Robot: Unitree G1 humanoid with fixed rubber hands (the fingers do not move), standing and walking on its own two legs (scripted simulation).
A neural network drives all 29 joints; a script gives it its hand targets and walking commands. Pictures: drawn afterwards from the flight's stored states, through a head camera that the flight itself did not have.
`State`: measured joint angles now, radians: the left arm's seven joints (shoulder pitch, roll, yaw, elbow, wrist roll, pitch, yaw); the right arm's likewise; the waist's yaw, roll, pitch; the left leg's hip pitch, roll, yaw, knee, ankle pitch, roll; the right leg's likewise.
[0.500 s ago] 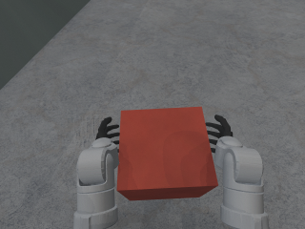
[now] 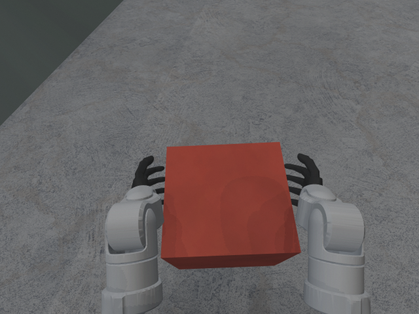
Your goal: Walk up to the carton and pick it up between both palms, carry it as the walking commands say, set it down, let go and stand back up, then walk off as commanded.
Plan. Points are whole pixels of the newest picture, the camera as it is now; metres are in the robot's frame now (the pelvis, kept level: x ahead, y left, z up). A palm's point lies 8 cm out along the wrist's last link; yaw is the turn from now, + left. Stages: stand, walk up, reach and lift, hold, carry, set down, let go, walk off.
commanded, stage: carry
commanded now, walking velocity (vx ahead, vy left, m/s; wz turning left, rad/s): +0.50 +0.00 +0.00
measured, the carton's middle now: (225, 211) +0.32 +0.00 -0.01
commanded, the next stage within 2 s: none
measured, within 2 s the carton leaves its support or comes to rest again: neither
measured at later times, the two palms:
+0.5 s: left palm (160, 81) +0.63 +0.16 +0.08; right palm (275, 79) +0.63 -0.13 +0.08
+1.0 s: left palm (171, 20) +0.94 +0.16 +0.09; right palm (259, 18) +0.95 -0.12 +0.08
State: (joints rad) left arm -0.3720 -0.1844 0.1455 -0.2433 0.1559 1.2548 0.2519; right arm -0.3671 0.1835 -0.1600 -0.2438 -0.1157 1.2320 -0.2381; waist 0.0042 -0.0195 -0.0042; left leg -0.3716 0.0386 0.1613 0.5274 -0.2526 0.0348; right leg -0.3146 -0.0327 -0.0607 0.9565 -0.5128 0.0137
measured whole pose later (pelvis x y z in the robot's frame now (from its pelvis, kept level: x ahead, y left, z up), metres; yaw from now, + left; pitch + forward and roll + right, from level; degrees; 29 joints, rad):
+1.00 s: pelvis +0.64 +0.01 +0.00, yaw +2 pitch +6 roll +2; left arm -0.37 -0.19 0.15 -0.22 0.16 1.24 0.24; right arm -0.37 0.18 -0.16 -0.24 -0.12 1.24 -0.25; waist 0.01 -0.02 -0.02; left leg -0.48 0.04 0.14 0.79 -0.44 -0.02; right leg -0.21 -0.08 -0.09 0.49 -0.38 -0.01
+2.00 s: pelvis +1.27 +0.05 +0.00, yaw +1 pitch +5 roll +1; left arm -0.37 -0.19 0.15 -0.22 0.16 1.25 0.24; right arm -0.37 0.18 -0.16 -0.24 -0.12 1.23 -0.25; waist 0.01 0.02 -0.02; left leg -0.19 0.07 0.16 0.64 -0.42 -0.03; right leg -0.36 -0.03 -0.11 0.55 -0.25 -0.03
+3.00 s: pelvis +1.70 +0.07 -0.02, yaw +2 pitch +4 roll +3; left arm -0.37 -0.19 0.15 -0.23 0.16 1.24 0.24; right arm -0.37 0.19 -0.16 -0.23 -0.12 1.22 -0.25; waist 0.01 -0.05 -0.03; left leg -0.40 0.01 0.15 0.73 -0.34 0.02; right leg -0.15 -0.05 -0.12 0.67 -0.56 -0.03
